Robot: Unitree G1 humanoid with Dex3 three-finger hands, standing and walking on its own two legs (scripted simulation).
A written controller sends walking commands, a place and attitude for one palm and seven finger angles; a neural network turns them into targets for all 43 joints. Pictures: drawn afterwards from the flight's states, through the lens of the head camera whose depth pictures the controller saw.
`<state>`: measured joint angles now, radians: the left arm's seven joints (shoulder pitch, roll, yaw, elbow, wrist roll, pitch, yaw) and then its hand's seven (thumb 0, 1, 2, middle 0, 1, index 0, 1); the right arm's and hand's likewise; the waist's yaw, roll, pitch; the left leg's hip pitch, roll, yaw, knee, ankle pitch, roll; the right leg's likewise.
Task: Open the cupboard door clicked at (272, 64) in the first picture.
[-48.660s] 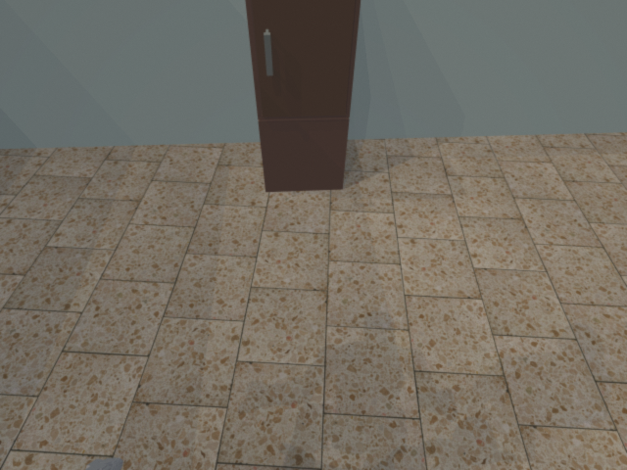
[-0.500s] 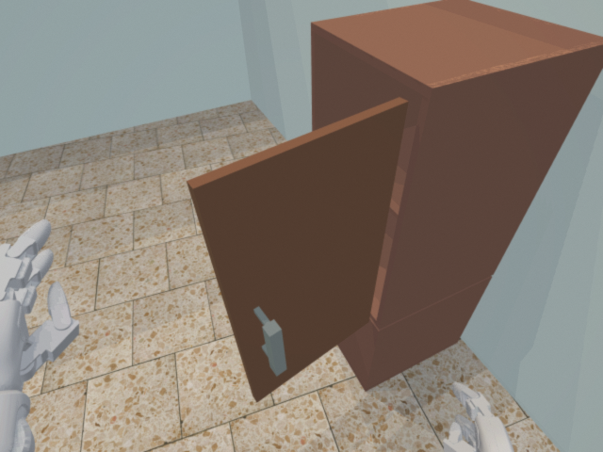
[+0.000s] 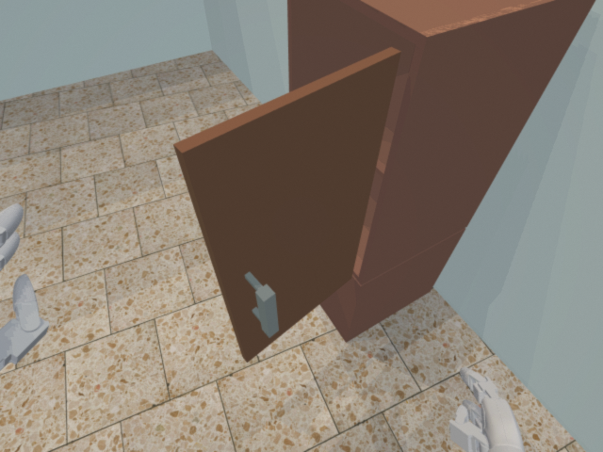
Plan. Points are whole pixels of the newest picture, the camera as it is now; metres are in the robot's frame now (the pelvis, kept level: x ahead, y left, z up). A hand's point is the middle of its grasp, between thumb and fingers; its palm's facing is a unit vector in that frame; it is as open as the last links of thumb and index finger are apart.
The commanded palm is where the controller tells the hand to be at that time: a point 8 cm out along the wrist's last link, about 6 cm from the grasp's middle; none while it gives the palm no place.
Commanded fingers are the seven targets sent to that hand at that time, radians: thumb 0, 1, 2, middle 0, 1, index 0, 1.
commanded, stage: step back with the hand held close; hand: left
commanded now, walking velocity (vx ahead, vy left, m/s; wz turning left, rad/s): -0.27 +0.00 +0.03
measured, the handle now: (260, 304) +0.36 +0.09 -0.09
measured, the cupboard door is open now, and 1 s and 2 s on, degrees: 100 100 100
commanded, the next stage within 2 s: stop stepping back and stand still in 1.08 s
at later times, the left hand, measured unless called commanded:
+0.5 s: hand out of the picture +0.12 +0.27 +0.16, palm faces +0.49 -0.70 -0.52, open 7.4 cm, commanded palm +0.06 +0.30 +0.17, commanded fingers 0.00 0.90 0.90 -0.20 -0.30 -0.20 -0.30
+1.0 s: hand out of the picture +0.05 +0.25 +0.16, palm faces +0.46 -0.76 -0.46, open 7.4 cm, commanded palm +0.00 +0.27 +0.17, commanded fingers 0.00 0.90 0.90 -0.20 -0.30 -0.20 -0.30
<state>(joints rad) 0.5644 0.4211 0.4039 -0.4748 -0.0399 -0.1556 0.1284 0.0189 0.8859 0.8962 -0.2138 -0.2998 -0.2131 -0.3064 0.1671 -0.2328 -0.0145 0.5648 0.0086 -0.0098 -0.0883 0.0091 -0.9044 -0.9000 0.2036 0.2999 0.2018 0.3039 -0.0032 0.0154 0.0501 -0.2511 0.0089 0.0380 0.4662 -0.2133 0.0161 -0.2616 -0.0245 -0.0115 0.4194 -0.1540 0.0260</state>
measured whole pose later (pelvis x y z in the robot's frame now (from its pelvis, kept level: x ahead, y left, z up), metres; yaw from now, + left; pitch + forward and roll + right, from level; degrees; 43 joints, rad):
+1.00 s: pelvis -0.15 -0.02 -0.02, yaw -1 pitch +4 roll -2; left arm 0.51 0.42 0.46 -0.56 -0.05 -0.25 0.16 0.02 0.89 0.90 -0.21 -0.30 -0.21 -0.31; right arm 0.11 -0.16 0.02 0.66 -0.03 -0.14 -0.03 0.01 -0.90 -0.90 0.21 0.30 0.20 0.30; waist 0.07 -0.02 0.01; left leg -0.60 0.10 0.06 0.50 -0.02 -0.02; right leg -0.11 0.06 0.04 0.50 -0.48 -0.03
